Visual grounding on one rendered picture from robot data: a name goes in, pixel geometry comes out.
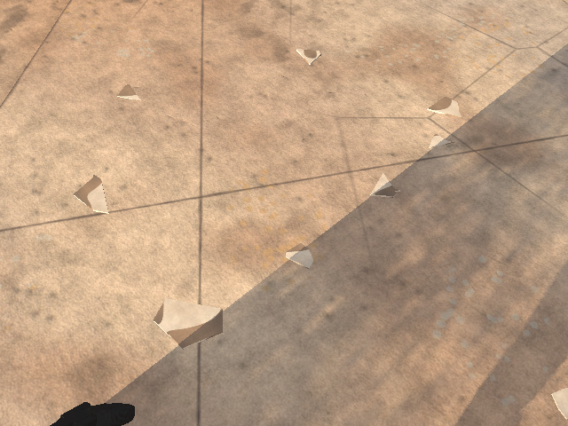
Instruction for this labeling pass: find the robot left hand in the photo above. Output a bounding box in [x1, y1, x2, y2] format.
[50, 402, 135, 426]

